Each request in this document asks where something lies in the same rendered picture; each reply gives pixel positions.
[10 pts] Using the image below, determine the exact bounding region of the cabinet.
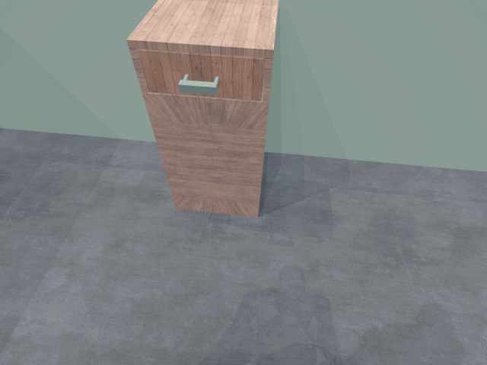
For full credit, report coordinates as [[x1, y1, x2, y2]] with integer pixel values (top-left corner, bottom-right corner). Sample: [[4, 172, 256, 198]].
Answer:
[[126, 0, 279, 217]]

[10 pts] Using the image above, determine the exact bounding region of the handle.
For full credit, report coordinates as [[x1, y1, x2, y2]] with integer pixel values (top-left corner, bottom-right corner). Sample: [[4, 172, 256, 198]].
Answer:
[[178, 75, 219, 95]]

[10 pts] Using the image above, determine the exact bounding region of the drawer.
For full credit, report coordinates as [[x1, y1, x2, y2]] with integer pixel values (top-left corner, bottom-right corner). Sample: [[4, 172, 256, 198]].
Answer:
[[138, 49, 266, 101]]

